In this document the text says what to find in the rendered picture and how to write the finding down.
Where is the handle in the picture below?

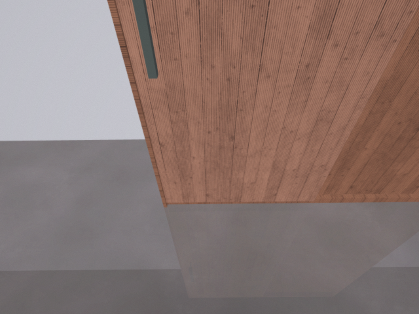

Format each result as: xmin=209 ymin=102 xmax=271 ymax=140
xmin=132 ymin=0 xmax=158 ymax=79

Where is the wardrobe door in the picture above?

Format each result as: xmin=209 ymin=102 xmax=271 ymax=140
xmin=318 ymin=7 xmax=419 ymax=194
xmin=115 ymin=0 xmax=419 ymax=203

